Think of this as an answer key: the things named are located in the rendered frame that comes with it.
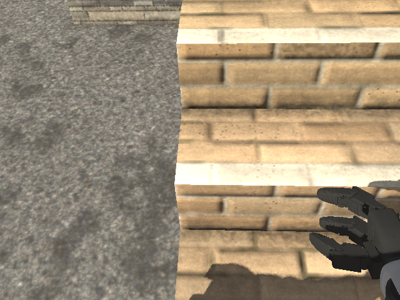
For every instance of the right robot hand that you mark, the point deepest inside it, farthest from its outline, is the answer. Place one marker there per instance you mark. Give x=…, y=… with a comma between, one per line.
x=377, y=240

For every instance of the robot right forearm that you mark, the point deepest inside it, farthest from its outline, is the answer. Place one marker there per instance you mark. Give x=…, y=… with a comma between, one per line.
x=390, y=280

